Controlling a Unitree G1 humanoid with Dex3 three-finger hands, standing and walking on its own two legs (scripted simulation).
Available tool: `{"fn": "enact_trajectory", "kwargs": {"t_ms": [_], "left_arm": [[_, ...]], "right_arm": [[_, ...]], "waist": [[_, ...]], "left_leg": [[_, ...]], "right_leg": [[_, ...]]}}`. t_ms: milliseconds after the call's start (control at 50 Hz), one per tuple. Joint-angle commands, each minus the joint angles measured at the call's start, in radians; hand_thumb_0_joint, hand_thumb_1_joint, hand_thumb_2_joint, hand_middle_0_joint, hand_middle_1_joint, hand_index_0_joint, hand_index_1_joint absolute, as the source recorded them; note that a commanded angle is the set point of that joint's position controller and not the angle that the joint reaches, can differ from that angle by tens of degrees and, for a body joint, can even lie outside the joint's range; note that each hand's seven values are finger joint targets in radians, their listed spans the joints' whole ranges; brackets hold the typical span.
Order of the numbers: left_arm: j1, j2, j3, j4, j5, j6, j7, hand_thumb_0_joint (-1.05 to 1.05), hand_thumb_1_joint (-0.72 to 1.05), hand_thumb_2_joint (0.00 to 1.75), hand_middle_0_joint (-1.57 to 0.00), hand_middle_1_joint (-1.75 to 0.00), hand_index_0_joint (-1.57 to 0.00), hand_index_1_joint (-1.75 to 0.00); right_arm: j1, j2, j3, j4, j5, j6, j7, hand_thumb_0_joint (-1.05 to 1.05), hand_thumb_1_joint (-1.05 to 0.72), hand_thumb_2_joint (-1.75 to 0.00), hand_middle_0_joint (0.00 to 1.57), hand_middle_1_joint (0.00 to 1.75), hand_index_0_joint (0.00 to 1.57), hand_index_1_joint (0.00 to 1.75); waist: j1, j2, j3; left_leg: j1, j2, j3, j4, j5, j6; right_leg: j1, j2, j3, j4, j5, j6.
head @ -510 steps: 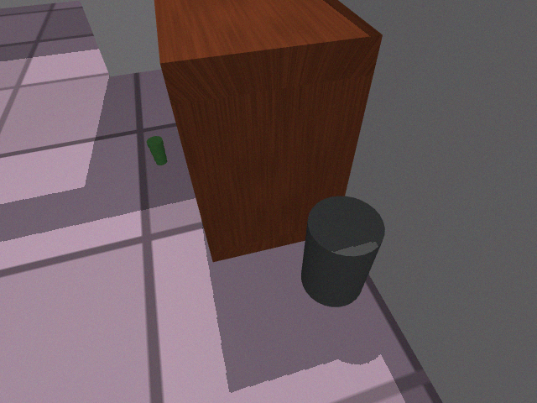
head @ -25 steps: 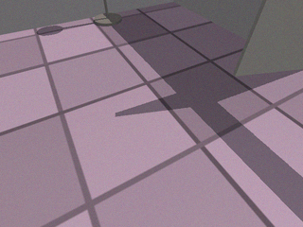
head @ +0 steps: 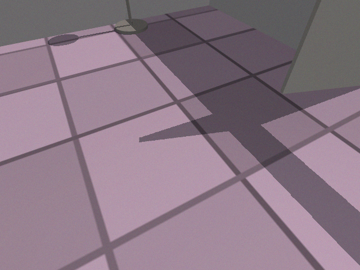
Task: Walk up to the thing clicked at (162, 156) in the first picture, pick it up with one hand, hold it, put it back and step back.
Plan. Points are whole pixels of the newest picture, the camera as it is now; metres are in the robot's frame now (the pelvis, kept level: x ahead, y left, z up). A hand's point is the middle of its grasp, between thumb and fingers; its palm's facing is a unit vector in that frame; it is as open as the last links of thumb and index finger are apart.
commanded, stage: stand
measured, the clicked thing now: out of the picture +0.21 -1.33 -0.71
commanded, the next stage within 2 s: walk up in 1.82 s
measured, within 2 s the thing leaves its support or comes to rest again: neither
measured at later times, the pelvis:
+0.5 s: pelvis +0.00 +0.00 +0.00, yaw +0 degrees
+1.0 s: pelvis +0.00 +0.00 +0.00, yaw +0 degrees
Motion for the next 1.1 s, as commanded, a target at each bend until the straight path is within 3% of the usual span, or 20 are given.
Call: {"fn": "enact_trajectory", "kwargs": {"t_ms": [0,80,220,280,480,560,760,800,880,1080], "left_arm": [[-0.02,0.212,0.038,-0.052,0.002,-0.021,0.01,0.0,0.9,0.9,-0.2,-0.3,-0.2,-0.3],[-0.024,0.211,0.039,-0.054,0.003,-0.019,0.009,0.0,0.9,0.9,-0.2,-0.3,-0.2,-0.3],[-0.028,0.208,0.039,-0.062,0.002,-0.019,0.007,0.0,0.9,0.9,-0.2,-0.3,-0.2,-0.3],[-0.024,0.208,0.037,-0.065,0.004,-0.02,0.009,0.0,0.9,0.9,-0.2,-0.3,-0.2,-0.3],[-0.018,0.214,0.037,-0.064,0.002,-0.02,0.01,0.0,0.9,0.9,-0.2,-0.3,-0.2,-0.3],[-0.014,0.216,0.036,-0.064,0.002,-0.019,0.011,0.0,0.9,0.9,-0.2,-0.3,-0.2,-0.3],[-0.007,0.217,0.034,-0.068,0.004,-0.02,0.011,0.0,0.9,0.9,-0.2,-0.3,-0.2,-0.3],[-0.009,0.214,0.035,-0.067,0.003,-0.017,0.009,0.0,0.9,0.9,-0.2,-0.3,-0.2,-0.3],[-0.011,0.215,0.035,-0.068,0.004,-0.017,0.009,0.0,0.9,0.9,-0.2,-0.3,-0.2,-0.3],[0.001,0.216,0.033,-0.067,0.005,-0.018,0.008,0.0,0.9,0.9,-0.2,-0.3,-0.2,-0.3]], "right_arm": [[-0.035,-0.214,-0.036,-0.062,-0.002,-0.021,-0.014,0.0,-0.9,-0.9,0.2,0.3,0.2,0.3],[-0.042,-0.216,-0.036,-0.062,-0.002,-0.019,-0.012,0.0,-0.9,-0.9,0.2,0.3,0.2,0.3],[-0.034,-0.217,-0.035,-0.064,-0.002,-0.023,-0.013,0.0,-0.9,-0.9,0.2,0.3,0.2,0.3],[-0.034,-0.217,-0.036,-0.064,-0.003,-0.023,-0.014,0.0,-0.9,-0.9,0.2,0.3,0.2,0.3],[-0.018,-0.215,-0.034,-0.063,-0.003,-0.021,-0.015,0.0,-0.9,-0.9,0.2,0.3,0.2,0.3],[-0.01,-0.213,-0.033,-0.064,-0.004,-0.017,-0.014,0.0,-0.9,-0.9,0.2,0.3,0.2,0.3],[-0.01,-0.21,-0.033,-0.069,-0.004,-0.02,-0.014,0.0,-0.9,-0.9,0.2,0.3,0.2,0.3],[-0.014,-0.22,-0.035,-0.069,-0.003,-0.019,-0.015,0.0,-0.9,-0.9,0.2,0.3,0.2,0.3],[-0.01,-0.216,-0.035,-0.069,-0.004,-0.019,-0.013,0.0,-0.9,-0.9,0.2,0.3,0.2,0.3],[-0.012,-0.217,-0.034,-0.071,-0.002,-0.02,-0.013,0.0,-0.9,-0.9,0.2,0.3,0.2,0.3]], "waist": [[0.002,0.007,-0.088],[0.001,0.014,-0.062],[0.003,0.016,-0.075],[0.003,0.013,-0.094],[0.004,0.008,-0.096],[0.001,-0.002,-0.067],[0.004,0.003,-0.074],[0.004,0.023,-0.061],[0.002,0.012,-0.052],[0.005,0.001,-0.061]], "left_leg": [[0.098,0.122,-0.104,-0.023,0.166,0.015],[0.084,0.116,-0.111,-0.045,0.072,0.013],[0.094,0.117,-0.107,-0.04,0.099,0.013],[0.106,0.123,-0.107,-0.028,0.157,0.015],[0.11,0.123,-0.104,-0.02,0.167,0.019],[0.094,0.118,-0.105,-0.033,0.113,0.015],[0.094,0.122,-0.107,-0.028,0.149,0.018],[0.096,0.117,-0.104,-0.037,0.091,0.018],[0.08,0.115,-0.112,-0.048,0.068,0.018],[0.096,0.12,-0.12,-0.039,0.108,0.021]], "right_leg": [[-0.048,-0.113,0.075,-0.057,0.177,-0.032],[-0.067,-0.109,0.076,-0.071,0.103,-0.035],[-0.065,-0.112,0.078,-0.068,0.12,-0.039],[-0.055,-0.111,0.075,-0.062,0.163,-0.038],[-0.043,-0.115,0.076,-0.059,0.183,-0.039],[-0.064,-0.11,0.076,-0.072,0.136,-0.037],[-0.048,-0.112,0.072,-0.068,0.161,-0.037],[-0.062,-0.114,0.08,-0.078,0.118,-0.039],[-0.062,-0.11,0.074,-0.079,0.093,-0.039],[-0.064,-0.11,0.07,-0.072,0.11,-0.039]]}}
